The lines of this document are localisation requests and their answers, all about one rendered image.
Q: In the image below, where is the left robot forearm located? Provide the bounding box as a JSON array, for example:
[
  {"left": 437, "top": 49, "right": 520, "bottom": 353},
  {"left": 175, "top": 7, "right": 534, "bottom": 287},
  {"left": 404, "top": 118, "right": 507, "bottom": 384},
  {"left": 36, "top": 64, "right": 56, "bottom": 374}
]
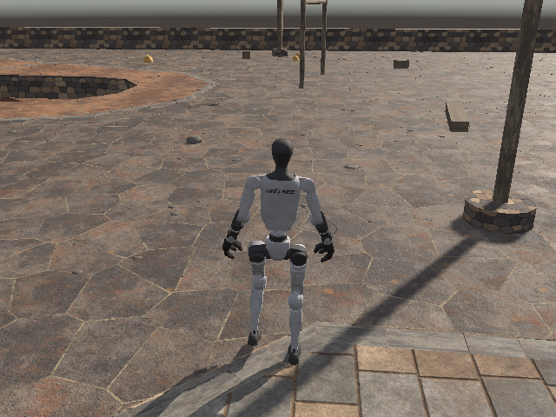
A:
[{"left": 226, "top": 209, "right": 245, "bottom": 243}]

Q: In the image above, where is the left robot hand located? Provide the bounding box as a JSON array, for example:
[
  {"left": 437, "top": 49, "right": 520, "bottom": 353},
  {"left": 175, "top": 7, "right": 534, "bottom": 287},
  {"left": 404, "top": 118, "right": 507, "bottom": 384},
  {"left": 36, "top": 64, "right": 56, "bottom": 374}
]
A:
[{"left": 222, "top": 238, "right": 242, "bottom": 259}]

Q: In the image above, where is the right robot hand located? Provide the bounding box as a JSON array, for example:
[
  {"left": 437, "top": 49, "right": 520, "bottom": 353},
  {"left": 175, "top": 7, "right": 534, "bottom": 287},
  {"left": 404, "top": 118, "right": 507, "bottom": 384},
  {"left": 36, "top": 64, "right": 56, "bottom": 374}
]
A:
[{"left": 314, "top": 242, "right": 334, "bottom": 262}]

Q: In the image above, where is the right robot upper arm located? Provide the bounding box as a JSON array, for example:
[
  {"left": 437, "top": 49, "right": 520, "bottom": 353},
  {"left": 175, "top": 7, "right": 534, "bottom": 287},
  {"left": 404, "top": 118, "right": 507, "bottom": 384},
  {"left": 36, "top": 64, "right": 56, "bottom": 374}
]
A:
[{"left": 299, "top": 176, "right": 323, "bottom": 225}]

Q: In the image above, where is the right robot shin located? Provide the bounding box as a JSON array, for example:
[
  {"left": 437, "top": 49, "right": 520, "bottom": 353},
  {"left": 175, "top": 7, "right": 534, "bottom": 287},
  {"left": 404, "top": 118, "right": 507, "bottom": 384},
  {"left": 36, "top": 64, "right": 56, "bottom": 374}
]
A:
[{"left": 289, "top": 295, "right": 303, "bottom": 353}]

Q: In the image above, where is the left robot upper arm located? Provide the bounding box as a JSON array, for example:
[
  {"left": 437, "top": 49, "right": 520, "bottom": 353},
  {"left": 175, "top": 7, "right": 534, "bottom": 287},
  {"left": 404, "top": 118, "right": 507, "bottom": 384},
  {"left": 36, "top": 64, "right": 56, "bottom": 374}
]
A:
[{"left": 236, "top": 175, "right": 263, "bottom": 223}]

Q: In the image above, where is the humanoid robot head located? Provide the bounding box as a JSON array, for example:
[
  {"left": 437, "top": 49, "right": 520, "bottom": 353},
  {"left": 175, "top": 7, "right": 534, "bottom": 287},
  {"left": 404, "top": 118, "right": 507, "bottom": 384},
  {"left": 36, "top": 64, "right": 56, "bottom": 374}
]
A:
[{"left": 266, "top": 138, "right": 296, "bottom": 181}]

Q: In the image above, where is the right robot forearm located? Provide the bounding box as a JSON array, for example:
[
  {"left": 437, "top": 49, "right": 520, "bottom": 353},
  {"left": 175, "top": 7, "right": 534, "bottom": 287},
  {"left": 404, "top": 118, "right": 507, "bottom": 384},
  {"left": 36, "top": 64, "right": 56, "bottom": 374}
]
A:
[{"left": 315, "top": 211, "right": 333, "bottom": 245}]

